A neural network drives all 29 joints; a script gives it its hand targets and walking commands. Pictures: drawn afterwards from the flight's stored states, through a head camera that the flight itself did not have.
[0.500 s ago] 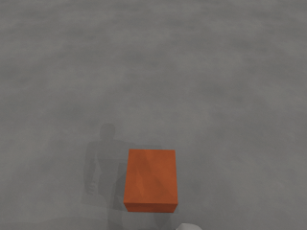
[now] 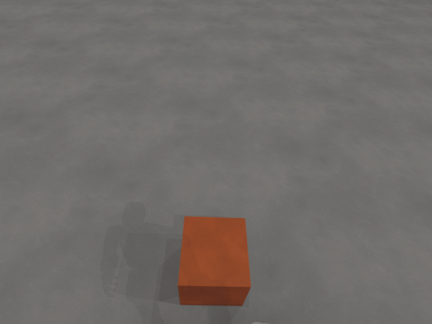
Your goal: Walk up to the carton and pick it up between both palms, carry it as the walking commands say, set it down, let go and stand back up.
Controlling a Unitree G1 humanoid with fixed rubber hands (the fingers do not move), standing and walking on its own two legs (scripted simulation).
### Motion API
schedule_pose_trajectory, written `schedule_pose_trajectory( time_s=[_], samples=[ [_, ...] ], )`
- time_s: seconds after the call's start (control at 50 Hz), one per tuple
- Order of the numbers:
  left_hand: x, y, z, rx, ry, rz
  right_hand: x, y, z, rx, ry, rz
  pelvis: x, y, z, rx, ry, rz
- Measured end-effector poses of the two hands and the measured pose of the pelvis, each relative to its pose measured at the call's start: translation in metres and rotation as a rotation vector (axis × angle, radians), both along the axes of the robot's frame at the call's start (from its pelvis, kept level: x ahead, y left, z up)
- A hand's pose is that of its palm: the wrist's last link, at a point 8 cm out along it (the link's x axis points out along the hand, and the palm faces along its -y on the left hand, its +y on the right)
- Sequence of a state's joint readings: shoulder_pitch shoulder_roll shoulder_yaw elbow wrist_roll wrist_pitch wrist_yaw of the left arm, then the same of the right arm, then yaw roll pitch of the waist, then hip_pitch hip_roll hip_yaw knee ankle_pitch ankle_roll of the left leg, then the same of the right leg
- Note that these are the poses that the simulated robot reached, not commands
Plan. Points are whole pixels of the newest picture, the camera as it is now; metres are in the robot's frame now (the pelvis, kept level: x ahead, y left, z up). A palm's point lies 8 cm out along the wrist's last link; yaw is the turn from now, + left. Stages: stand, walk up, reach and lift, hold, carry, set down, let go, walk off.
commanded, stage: walk up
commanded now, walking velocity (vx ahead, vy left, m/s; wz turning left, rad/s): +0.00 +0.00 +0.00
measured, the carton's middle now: (213, 260) +0.51 -0.03 -0.66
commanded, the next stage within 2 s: none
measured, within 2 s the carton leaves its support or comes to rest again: neither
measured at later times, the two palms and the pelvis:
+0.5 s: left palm out of the picture -0.01 +0.22 -0.16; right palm out of the picture +0.13 -0.24 -0.14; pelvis +0.08 +0.00 -0.01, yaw -2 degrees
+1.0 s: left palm out of the picture +0.12 +0.23 -0.15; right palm out of the picture +0.14 -0.26 -0.14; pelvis +0.08 -0.01 -0.01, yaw -1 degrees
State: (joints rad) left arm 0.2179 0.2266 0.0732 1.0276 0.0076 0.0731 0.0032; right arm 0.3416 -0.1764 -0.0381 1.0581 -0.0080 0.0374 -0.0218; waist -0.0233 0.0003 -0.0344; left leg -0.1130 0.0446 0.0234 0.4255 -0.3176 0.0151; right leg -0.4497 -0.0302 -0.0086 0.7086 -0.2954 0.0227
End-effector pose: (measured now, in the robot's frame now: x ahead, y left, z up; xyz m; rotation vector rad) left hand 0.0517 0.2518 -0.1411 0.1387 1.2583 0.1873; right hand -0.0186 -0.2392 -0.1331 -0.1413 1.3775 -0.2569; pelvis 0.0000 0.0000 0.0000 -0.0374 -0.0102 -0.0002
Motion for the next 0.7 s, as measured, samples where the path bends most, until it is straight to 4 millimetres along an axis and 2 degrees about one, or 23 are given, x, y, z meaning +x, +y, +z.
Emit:
schedule_pose_trajectory(
  time_s=[0.06, 0.14, 0.22, 0.32, 0.38, 0.48, 0.52, 0.58, 0.64, 0.7],
  samples=[
    [-0.018, 0.001, -0.001, -0.027, 0.032, 0.021, -0.010, 0.018, 0.002, 0.025, 0.039, 0.036, 0.000, 0.004, 0.004, -0.010, 0.012, 0.006],
    [-0.044, -0.003, -0.008, -0.025, 0.120, 0.021, 0.000, 0.029, -0.002, 0.053, 0.020, 0.053, 0.002, 0.004, 0.001, 0.022, 0.032, -0.027],
    [-0.054, -0.017, -0.013, -0.022, 0.181, 0.012, 0.012, 0.025, -0.012, 0.066, 0.002, 0.049, 0.007, -0.002, -0.006, 0.056, 0.042, -0.060],
    [-0.049, -0.034, -0.012, -0.020, 0.199, 0.005, 0.020, 0.007, -0.024, 0.064, 0.021, 0.027, 0.027, -0.007, -0.012, 0.020, 0.035, -0.030],
    [-0.051, -0.034, -0.012, -0.015, 0.213, 0.039, 0.047, 0.002, -0.022, 0.057, 0.025, 0.068, 0.044, -0.006, -0.012, 0.024, 0.024, -0.017],
    [-0.062, -0.029, -0.020, -0.043, 0.346, 0.046, 0.133, 0.001, -0.011, 0.005, -0.138, 0.112, 0.072, 0.001, -0.016, 0.031, 0.006, -0.033],
    [-0.050, -0.029, -0.021, -0.055, 0.355, 0.046, 0.153, 0.005, -0.004, -0.013, -0.167, 0.105, 0.082, 0.004, -0.013, 0.025, 0.008, -0.025],
    [-0.017, -0.030, -0.020, -0.060, 0.308, 0.036, 0.170, 0.014, 0.000, -0.008, -0.154, 0.108, 0.094, 0.006, -0.007, 0.013, 0.011, -0.022],
    [0.022, -0.033, -0.017, -0.055, 0.249, 0.000, 0.175, 0.023, -0.003, 0.018, -0.135, 0.094, 0.100, 0.004, -0.003, 0.011, 0.006, -0.013],
    [0.057, -0.036, -0.014, -0.033, 0.189, -0.029, 0.171, 0.016, -0.008, 0.013, -0.111, 0.064, 0.103, -0.001, -0.003, 0.027, -0.005, -0.015]
  ],
)
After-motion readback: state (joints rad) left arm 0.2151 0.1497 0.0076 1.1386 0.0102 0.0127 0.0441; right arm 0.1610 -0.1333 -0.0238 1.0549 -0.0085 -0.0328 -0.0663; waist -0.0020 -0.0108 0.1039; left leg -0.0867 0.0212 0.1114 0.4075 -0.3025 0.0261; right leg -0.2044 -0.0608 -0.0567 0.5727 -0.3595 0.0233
